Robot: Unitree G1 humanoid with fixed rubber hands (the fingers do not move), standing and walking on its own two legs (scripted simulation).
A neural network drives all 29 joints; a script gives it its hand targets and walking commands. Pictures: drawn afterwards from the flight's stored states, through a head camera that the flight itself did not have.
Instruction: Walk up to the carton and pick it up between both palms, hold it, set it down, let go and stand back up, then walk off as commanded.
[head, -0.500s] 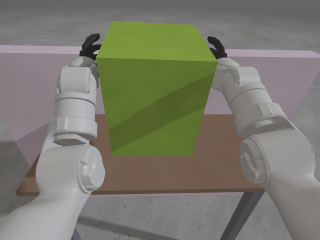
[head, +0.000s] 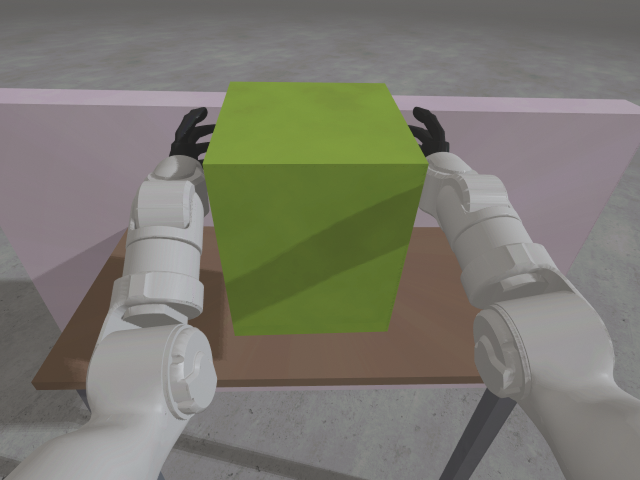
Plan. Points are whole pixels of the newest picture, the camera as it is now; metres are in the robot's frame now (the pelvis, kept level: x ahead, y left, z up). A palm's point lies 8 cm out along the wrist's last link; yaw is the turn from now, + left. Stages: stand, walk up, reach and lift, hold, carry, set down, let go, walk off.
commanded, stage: set down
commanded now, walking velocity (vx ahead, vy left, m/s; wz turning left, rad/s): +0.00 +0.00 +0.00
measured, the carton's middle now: (310, 208) +0.41 +0.01 +0.21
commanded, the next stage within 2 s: none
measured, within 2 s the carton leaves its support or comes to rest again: neither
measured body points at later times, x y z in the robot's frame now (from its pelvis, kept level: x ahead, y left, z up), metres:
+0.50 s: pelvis +0.02 +0.00 +0.00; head +0.00 +0.01 +0.45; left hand +0.46 +0.15 +0.22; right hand +0.46 -0.14 +0.22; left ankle +0.03 +0.13 -0.75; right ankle -0.01 -0.08 -0.75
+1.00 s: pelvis +0.01 +0.00 +0.00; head -0.01 +0.01 +0.45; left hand +0.45 +0.15 +0.19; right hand +0.45 -0.14 +0.20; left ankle +0.03 +0.13 -0.75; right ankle -0.01 -0.08 -0.75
